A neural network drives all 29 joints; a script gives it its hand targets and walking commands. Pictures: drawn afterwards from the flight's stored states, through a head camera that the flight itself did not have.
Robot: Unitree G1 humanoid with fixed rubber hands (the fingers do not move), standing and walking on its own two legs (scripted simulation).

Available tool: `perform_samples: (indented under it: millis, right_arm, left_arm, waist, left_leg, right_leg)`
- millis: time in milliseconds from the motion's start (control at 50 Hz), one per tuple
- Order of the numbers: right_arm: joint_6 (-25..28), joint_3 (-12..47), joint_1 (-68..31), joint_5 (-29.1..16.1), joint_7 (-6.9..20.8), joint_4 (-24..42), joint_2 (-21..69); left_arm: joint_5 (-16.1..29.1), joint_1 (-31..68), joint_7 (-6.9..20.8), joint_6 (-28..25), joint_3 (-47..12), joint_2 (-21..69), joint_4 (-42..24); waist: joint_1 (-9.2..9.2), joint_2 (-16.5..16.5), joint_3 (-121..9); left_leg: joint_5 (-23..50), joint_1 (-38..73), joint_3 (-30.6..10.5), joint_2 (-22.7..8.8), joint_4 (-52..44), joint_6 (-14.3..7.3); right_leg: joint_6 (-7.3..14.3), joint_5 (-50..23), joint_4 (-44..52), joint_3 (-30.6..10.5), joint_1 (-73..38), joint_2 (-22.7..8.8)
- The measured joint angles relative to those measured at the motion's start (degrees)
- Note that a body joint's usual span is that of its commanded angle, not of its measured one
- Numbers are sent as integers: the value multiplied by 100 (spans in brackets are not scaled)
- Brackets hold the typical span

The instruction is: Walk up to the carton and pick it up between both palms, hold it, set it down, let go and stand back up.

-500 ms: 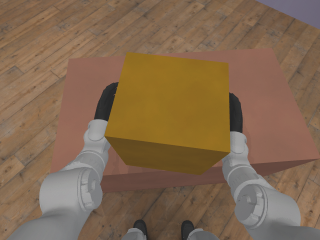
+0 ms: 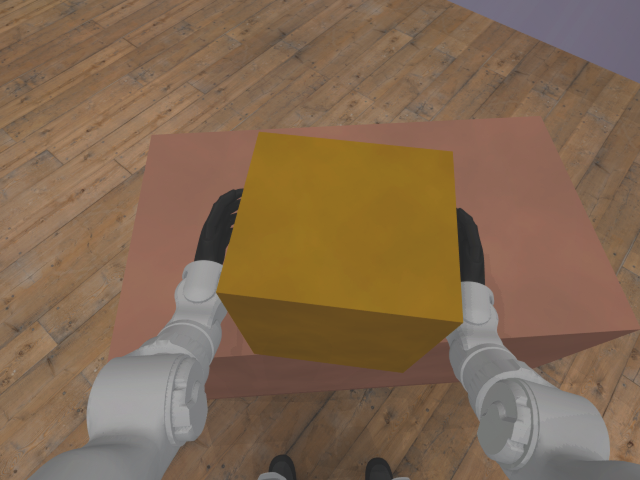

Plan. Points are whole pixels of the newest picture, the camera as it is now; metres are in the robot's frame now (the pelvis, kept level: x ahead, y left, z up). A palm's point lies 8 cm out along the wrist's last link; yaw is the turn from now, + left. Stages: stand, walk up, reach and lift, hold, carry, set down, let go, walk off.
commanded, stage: reach and lift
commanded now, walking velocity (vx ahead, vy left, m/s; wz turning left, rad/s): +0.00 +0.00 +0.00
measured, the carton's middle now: (339, 266) +0.39 -0.02 -0.06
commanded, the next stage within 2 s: none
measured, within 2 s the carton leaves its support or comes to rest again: leaves its support in 0.06 s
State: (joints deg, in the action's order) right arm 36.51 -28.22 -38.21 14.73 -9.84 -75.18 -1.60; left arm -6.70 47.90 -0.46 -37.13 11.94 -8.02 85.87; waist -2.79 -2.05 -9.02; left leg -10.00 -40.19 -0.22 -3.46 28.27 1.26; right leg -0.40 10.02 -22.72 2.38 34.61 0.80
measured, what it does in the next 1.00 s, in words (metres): stands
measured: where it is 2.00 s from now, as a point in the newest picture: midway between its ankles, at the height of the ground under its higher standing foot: outside the picture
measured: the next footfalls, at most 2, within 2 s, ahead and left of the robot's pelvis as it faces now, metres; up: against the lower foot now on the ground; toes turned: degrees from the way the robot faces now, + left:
none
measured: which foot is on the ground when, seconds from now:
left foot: down 0.00-1.00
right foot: down 0.00-1.00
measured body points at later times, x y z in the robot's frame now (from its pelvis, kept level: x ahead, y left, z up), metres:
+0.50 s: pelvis +0.00 +0.00 +0.01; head +0.05 +0.01 +0.46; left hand +0.42 +0.15 +0.06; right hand +0.39 -0.19 +0.04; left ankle +0.01 +0.13 -0.73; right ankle -0.02 -0.13 -0.73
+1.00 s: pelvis +0.01 +0.00 +0.02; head +0.02 +0.00 +0.47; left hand +0.41 +0.13 +0.09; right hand +0.38 -0.21 +0.09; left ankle +0.01 +0.13 -0.73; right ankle -0.02 -0.13 -0.73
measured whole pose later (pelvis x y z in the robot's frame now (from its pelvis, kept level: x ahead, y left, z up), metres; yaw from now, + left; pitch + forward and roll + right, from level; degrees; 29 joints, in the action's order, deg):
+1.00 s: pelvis +0.01 +0.00 +0.02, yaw +0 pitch +5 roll -1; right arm 5.7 -5.6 -31.5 -6.3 -10.2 -48.0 -6.2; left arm -2.1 35.2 -2.2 -6.9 8.8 -3.8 51.1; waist -2.7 -0.2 -4.9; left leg -7.5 -14.2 2.0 -2.4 16.8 1.1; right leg -0.7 8.3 -14.0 0.5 10.6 -0.2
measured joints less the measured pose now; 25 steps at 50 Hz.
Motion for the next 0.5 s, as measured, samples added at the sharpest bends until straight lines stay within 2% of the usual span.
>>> perform_samples:
  millis: [240,500]
  right_arm:
    - [-555,869,20,-740,-65,271,-125]
    - [-1501,1511,141,-1282,-82,974,-150]
  left_arm:
    - [647,17,-44,291,-514,12,-50]
    - [701,-352,-41,1142,-514,16,-935]
  waist:
    - [-45,-109,-148]
    - [-94,36,90]
  left_leg:
    - [-46,274,17,35,15,-32]
    - [32,1392,40,111,-431,-49]
  right_leg:
    - [-27,72,-70,-14,-247,-37]
    - [-51,-10,395,-19,-1380,-104]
